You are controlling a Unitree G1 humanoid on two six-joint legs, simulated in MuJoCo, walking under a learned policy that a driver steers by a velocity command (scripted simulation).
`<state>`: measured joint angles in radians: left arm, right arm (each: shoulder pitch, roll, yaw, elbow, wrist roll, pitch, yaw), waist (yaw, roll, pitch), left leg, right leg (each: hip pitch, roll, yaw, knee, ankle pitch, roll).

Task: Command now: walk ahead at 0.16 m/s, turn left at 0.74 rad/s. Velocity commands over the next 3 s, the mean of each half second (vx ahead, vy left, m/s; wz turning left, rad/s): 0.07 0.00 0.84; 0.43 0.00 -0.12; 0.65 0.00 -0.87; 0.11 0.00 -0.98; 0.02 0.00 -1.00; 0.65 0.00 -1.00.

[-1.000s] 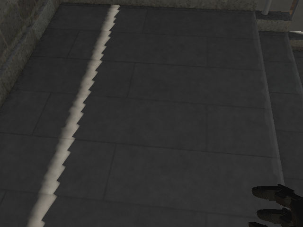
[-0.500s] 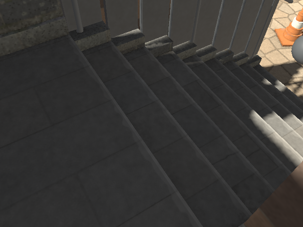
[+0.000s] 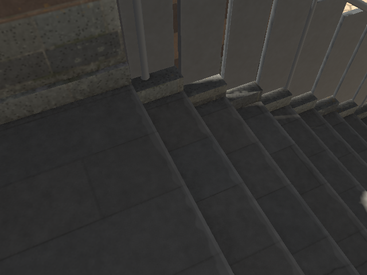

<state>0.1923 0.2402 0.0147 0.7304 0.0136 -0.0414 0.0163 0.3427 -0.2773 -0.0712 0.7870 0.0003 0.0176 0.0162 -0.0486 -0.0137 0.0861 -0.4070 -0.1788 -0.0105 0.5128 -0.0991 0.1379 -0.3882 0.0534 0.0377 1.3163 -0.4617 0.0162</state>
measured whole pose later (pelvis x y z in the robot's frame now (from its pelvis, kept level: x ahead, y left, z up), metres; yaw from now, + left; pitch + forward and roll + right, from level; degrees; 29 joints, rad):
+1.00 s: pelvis +0.24 +0.10 +0.02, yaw +21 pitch +2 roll +0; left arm 0.23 0.32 0.06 0.81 0.02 0.00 -0.07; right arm 0.45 -0.28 -0.04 0.73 -0.04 -0.04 0.00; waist -0.06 -0.06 -0.07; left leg 0.03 -0.02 0.11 0.29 -0.36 0.03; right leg -0.71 -0.05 0.01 1.20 -0.13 -0.04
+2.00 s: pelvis +0.71 +0.19 +0.01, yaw -38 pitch -2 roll +0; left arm 0.18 0.34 0.05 0.59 -0.01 0.13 -0.08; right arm 0.22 -0.30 -0.05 0.68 -0.03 0.03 -0.04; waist -0.02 0.03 0.05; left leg -0.36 0.10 0.20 0.46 -0.07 0.02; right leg -0.34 0.03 -0.01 0.87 -0.48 -0.04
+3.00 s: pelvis +0.77 +0.00 -0.05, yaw -93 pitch +1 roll +1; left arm 0.06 0.29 0.09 0.70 0.05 0.02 -0.07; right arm 0.54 -0.28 -0.06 0.94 -0.04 -0.11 -0.05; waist -0.06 -0.02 0.05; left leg 0.15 0.09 0.37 0.64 -0.77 -0.09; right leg -0.78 -0.06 -0.05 0.88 0.29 -0.14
